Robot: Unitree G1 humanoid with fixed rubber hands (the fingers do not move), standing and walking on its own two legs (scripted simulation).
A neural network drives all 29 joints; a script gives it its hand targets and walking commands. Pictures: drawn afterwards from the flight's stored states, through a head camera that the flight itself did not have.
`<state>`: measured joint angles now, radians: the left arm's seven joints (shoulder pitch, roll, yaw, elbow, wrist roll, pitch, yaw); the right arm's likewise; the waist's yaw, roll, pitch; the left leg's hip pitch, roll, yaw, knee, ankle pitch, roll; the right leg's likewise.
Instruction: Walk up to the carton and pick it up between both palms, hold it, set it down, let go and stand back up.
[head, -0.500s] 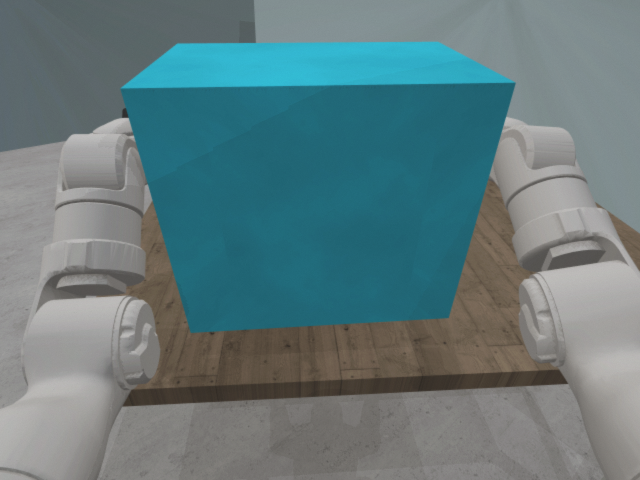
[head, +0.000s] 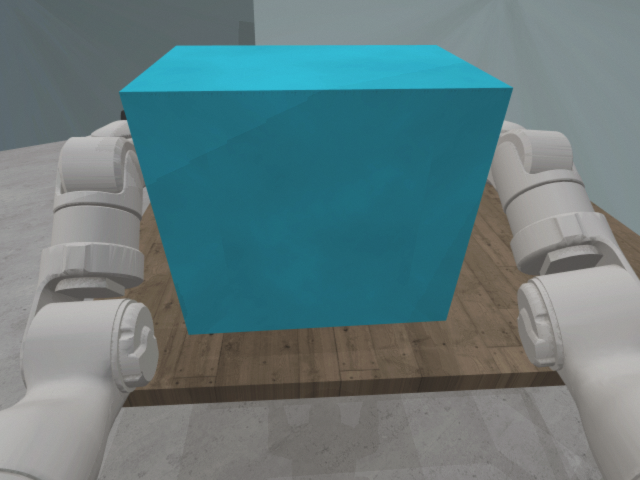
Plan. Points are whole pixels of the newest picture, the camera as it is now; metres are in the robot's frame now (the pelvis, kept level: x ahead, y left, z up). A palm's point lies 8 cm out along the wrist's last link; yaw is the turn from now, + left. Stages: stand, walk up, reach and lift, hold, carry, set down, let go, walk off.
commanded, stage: hold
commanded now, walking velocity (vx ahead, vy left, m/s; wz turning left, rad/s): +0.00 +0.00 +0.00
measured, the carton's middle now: (314, 187) +0.33 +0.00 +0.29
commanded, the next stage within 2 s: none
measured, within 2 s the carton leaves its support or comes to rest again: neither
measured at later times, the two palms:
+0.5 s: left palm (144, 129) +0.38 +0.18 +0.33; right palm (475, 132) +0.37 -0.19 +0.34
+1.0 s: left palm (138, 131) +0.37 +0.19 +0.33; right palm (476, 131) +0.36 -0.19 +0.34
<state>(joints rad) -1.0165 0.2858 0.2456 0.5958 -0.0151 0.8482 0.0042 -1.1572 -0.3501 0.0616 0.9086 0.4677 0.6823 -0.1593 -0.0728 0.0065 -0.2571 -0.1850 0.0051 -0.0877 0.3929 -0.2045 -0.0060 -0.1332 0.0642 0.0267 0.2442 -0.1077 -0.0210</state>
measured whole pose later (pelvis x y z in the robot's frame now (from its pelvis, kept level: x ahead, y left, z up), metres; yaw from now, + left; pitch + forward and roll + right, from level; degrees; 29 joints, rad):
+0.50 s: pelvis +0.00 +0.00 +0.00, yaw +0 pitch +0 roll -2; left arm -1.09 0.29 0.25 0.65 -0.03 0.85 0.02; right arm -1.23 -0.37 0.07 0.99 0.49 0.68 -0.15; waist -0.06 0.02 -0.25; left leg -0.21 0.01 -0.09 0.41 -0.21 -0.01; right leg -0.15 0.07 0.03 0.26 -0.12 -0.02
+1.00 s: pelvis +0.00 +0.00 +0.00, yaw +1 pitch -1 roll -2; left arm -1.05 0.28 0.26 0.59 -0.02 0.86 0.02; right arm -1.19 -0.36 0.05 0.93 0.50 0.69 -0.17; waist -0.08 0.01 -0.25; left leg -0.19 0.01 -0.11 0.42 -0.22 -0.01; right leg -0.13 0.07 0.02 0.26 -0.12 -0.03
